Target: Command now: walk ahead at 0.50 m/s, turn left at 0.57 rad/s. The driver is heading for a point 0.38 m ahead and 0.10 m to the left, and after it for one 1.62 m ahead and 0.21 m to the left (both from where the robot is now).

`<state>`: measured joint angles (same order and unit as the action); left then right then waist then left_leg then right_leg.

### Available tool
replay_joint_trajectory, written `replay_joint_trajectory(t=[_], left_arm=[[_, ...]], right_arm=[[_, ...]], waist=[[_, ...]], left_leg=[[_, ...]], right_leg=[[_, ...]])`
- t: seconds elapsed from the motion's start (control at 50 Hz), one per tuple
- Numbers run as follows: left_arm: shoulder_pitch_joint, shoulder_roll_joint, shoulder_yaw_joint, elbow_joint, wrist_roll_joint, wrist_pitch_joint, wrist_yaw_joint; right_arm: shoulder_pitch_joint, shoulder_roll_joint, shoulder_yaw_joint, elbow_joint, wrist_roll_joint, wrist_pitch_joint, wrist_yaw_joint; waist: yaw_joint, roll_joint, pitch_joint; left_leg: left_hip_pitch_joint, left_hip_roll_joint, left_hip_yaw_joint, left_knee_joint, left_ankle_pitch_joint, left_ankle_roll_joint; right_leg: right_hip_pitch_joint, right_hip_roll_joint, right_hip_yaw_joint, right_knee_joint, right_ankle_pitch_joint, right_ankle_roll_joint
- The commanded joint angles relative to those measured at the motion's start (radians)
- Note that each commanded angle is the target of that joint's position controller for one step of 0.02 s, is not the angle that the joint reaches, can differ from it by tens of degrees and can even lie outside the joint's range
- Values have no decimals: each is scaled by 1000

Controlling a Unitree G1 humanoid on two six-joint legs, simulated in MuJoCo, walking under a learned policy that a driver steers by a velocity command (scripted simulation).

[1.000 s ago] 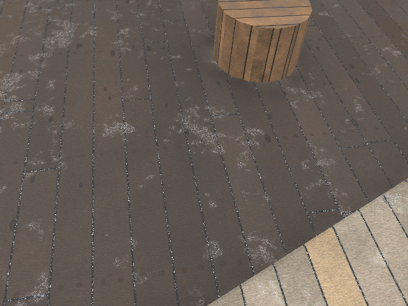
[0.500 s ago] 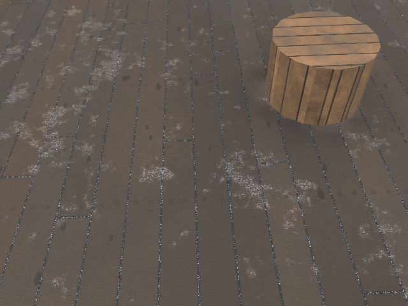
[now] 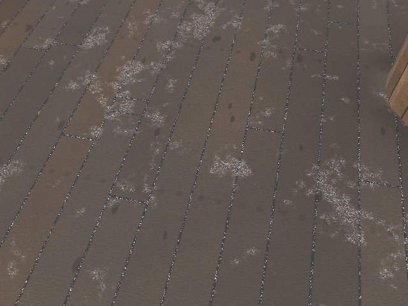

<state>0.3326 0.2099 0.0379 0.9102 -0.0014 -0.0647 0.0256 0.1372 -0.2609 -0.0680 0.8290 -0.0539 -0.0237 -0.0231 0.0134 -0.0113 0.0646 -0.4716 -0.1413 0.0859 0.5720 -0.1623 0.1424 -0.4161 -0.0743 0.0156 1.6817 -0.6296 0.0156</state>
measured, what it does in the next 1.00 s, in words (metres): walks ahead, turning left: right foot, then left foot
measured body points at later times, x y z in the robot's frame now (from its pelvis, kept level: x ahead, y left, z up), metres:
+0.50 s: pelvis +0.18 -0.06 +0.03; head +0.19 -0.08 +0.47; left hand +0.21 +0.22 -0.07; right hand +0.34 -0.30 -0.10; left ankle +0.15 +0.06 -0.64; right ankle +0.22 -0.17 -0.72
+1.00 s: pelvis +0.36 +0.09 +0.02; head +0.38 +0.12 +0.47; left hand +0.27 +0.34 -0.11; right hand +0.61 -0.05 -0.08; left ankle +0.34 +0.14 -0.72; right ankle +0.41 -0.06 -0.63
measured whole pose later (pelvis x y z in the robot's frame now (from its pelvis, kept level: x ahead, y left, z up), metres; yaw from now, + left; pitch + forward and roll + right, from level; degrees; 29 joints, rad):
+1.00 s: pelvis +0.36 +0.09 +0.02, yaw +33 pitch +1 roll +0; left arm 0.31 0.26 0.04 0.79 0.03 -0.03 -0.03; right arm 0.20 -0.24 -0.04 0.77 -0.02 -0.03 0.01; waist 0.04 -0.04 0.04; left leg -0.24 -0.08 0.06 0.43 -0.21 0.10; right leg -0.49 -0.11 -0.04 1.15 -0.33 -0.01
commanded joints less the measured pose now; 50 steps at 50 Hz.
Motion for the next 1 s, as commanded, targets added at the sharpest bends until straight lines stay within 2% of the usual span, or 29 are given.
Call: replay_joint_trajectory(t=[0.02, 0.04, 0.06, 0.1, 0.14, 0.22, 0.26, 0.3, 0.32, 0.34, 0.36, 0.38, 0.4, 0.42, 0.44, 0.48, 0.54, 0.64, 0.74, 0.78, 0.8, 0.82, 0.84, 0.86, 0.88, 0.9, 0.92, 0.96, 1.0], left_arm=[[-55, 67, -5, -145, 85, 6, -4], [-52, 36, -13, -147, 105, 25, -9], [-57, 21, -19, -168, 101, 42, -16], [-189, 35, -21, -248, 74, 43, -16], [-172, 48, -26, -247, 71, 37, -26], [-285, 59, -27, -276, 22, 42, -26], [-345, 77, -20, -301, 14, 39, -22], [-313, 93, -8, -304, 12, 25, -22], [-248, 96, -4, -288, 16, 10, -19], [-145, 114, 4, -267, 24, -8, -13], [-10, 180, 19, -255, 46, -21, -2], [35, 301, 52, -236, 59, -9, 6], [14, 250, 54, -230, 43, 0, 6], [-24, 187, 38, -235, 31, -1, 0], [-72, 151, 31, -240, 32, -3, -7], [-98, 124, 28, -234, 27, -10, -12], [-45, 125, 37, -204, 22, -24, -29], [34, 165, 55, -163, 20, -27, -28], [96, 225, 70, -128, 23, -8, -19], [115, 248, 73, -111, 22, 6, -16], [124, 252, 69, -105, 21, 13, -15], [124, 246, 62, -106, 16, 19, -14], [141, 203, 46, -149, 5, 19, -21], [99, 124, 27, -230, 18, 9, -44], [-5, 193, 41, -229, 28, 11, -44], [-30, 171, 35, -224, 9, 7, -46], [-7, 153, 27, -199, 6, 4, -48], [76, 147, 29, -148, 35, 33, -52], [101, 144, 34, -123, 31, 53, -63]], right_arm=[[292, -131, -33, 17, 47, -6, -31], [227, -112, -25, 4, 46, -20, -18], [203, -129, -26, 1, 41, -37, -4], [189, -137, -24, 20, 40, -58, 10], [139, -133, -26, -6, 44, -47, 14], [207, -141, -40, -30, 52, -25, 41], [250, -150, -46, -43, 41, -12, 54], [265, -155, -50, -60, 22, -2, 54], [266, -141, -48, -65, 16, 0, 48], [267, -101, -39, -70, 18, -6, 39], [265, 3, -14, -93, 34, -19, 32], [231, -14, -16, -157, 51, -30, 36], [166, -98, -32, -153, 14, -24, 41], [145, -105, -38, -147, 5, -23, 53], [163, -89, -36, -130, 9, -19, 64], [184, -73, -33, -116, 6, -1, 84], [120, -65, -25, -143, 15, 18, 95], [-50, -46, -2, -189, 14, 24, 113], [-185, -52, 10, -238, 11, 26, 122], [-164, -65, 5, -237, 2, 23, 111], [-86, -78, -4, -215, -3, 16, 101], [79, -98, -18, -158, -9, 3, 86], [229, -190, -48, -133, -17, -1, 69], [238, -290, -66, -146, 27, 5, 57], [278, -260, -58, -141, 29, 13, 40], [241, -206, -42, -115, 29, 9, 29], [188, -144, -21, -105, 28, 1, 27], [115, -90, 2, -99, 33, -20, 24], [115, -99, 3, -80, 36, -42, 26]], waist=[[-70, -133, -269], [-29, -139, -214], [11, -102, -168], [32, -27, -53], [48, 12, -80], [-35, 109, -77], [-79, 111, -70], [-70, 109, -63], [-38, 92, -57], [7, 54, -72], [49, -99, -141], [49, -332, -134], [36, -171, -39], [18, -100, -11], [-15, -74, -10], [-38, -126, -32], [-32, -107, -41], [11, -108, -18], [53, -116, 8], [42, -123, -21], [6, -112, -76], [-69, -55, -181], [-128, 82, -324], [-98, 329, -408], [-150, 134, -345], [-121, 89, -230], [-66, 44, -144], [4, 79, -103], [24, 84, -92]], left_leg=[[606, 474, -699, -238, 128, 288], [400, 421, -642, -235, 88, 251], [244, 373, -589, -253, 93, 232], [69, 298, -529, -346, 62, 187], [-61, 199, -397, -350, 80, 130], [-9, 186, -389, -345, -45, 87], [47, 209, -464, -314, -195, 84], [63, 225, -548, -251, -343, 70], [32, 199, -560, -188, -400, 51], [-36, 150, -524, -76, -450, 19], [-123, 59, -363, 215, -484, -29], [-393, -36, -208, 390, -485, -48], [-454, 64, -215, 510, -365, -54], [-424, 83, -220, 531, -284, -59], [-363, 112, -215, 529, -212, -77], [-279, 139, -172, 564, -108, -107], [-275, 161, -172, 567, 0, -128], [-244, 190, -113, 334, 108, -126], [-128, 173, -4, 106, -41, -74], [-44, 120, 43, 46, -141, -39], [67, 74, 57, 5, -152, -16], [292, 28, 60, -63, -102, 14], [624, 225, -236, -109, -287, 89], [838, 499, -776, -256, -262, 197], [804, 502, -717, -289, -73, 178], [705, 471, -539, -248, 115, 162], [560, 417, -416, -254, 287, 112], [403, 357, -287, -309, 351, 61], [357, 340, -229, -359, 367, 64]], right_leg=[[-536, -27, 34, 11, -16, 10], [-449, -49, 46, -16, -32, -8], [-389, -54, 32, -68, -1, -18], [-388, -68, 33, -297, 308, 9], [-158, -58, 8, -576, 503, 42], [4, -4, -5, -897, 620, 56], [31, 31, -4, -998, 545, 58], [107, 64, 3, -1099, 408, 44], [189, 70, 10, -1160, 355, 27], [311, 16, 52, -1215, 291, 3], [448, -232, 290, -1308, 70, -35], [532, -395, 724, -1517, -254, -152], [473, -372, 706, -1516, -280, -173], [409, -315, 568, -1488, -148, -158], [355, -258, 421, -1484, 33, -134], [285, -187, 218, -1500, 289, -123], [273, -182, 87, -1504, 490, -142], [314, -184, -59, -1505, 598, -133], [389, -216, -140, -1458, 674, -113], [438, -227, -181, -1339, 924, -104], [445, -218, -219, -1189, 1105, -98], [378, -186, -268, -957, 1140, -75], [87, -154, -276, -636, 846, -32], [-288, 32, -195, -345, 86, 18], [-382, 6, -55, -301, 149, 2], [-383, -33, -36, -325, 219, -18], [-312, -69, -24, -440, 263, -31], [-170, -80, -12, -527, 298, -31], [-142, -47, -10, -538, 346, -31]])
Velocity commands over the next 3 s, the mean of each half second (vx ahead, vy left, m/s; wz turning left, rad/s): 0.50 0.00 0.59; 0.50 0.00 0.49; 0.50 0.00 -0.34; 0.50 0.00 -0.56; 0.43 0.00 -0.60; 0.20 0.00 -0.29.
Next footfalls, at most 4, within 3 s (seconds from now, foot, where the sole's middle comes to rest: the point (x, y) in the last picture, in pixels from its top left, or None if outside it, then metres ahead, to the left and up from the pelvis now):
0.34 right None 0.26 -0.16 -0.75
0.82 left None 0.37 0.16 -0.75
1.38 right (170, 213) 0.71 0.18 -0.75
1.88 left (110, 160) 0.94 0.43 -0.75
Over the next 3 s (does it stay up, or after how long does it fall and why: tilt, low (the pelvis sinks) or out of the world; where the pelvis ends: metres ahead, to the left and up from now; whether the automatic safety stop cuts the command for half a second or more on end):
stays up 1.22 0.24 0.03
